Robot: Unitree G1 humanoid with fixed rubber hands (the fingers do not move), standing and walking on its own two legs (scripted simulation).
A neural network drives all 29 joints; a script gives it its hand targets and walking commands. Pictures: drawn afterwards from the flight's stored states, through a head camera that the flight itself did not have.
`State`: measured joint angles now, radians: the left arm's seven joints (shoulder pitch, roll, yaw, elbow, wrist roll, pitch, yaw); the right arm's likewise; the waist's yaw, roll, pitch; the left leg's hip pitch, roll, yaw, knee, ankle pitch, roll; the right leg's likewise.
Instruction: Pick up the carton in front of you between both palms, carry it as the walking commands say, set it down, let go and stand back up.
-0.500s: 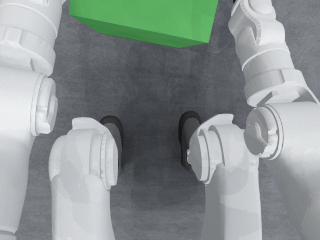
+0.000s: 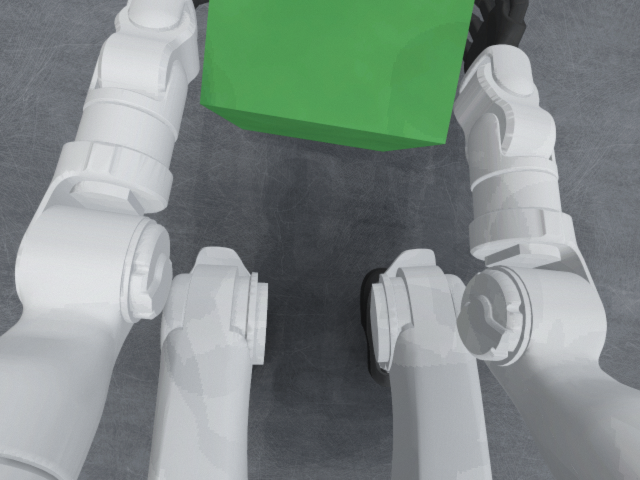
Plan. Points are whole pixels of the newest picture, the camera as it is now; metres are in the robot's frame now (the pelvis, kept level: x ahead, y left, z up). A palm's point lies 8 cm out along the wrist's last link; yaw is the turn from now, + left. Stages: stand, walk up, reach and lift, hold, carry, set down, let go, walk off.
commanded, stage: reach and lift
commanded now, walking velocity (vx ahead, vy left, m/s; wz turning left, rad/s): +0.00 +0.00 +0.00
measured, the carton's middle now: (331, 43) +0.55 +0.00 -0.20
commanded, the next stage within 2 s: none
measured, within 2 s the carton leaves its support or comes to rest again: neither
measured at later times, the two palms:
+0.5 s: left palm out of the picture +0.50 +0.16 +0.06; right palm out of the picture +0.49 -0.14 +0.06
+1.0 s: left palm out of the picture +0.45 +0.16 +0.21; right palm out of the picture +0.45 -0.14 +0.22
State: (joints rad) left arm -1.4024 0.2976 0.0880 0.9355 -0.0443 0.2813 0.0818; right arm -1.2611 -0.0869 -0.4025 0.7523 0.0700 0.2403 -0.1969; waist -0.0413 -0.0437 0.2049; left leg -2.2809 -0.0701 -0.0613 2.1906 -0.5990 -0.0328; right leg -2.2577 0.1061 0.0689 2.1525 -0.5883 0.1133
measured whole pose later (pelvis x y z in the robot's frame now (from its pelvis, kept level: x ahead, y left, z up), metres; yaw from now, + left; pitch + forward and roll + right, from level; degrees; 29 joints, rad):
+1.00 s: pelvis +0.04 -0.01 +0.25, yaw +3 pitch +33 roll -1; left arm -0.73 -0.05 0.38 0.67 0.22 0.36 0.02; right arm -0.69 0.12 -0.47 0.59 -0.21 0.34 -0.06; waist -0.02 -0.01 -0.23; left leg -1.42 -0.09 -0.11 1.31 -0.46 -0.04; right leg -1.41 0.09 0.12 1.30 -0.46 0.06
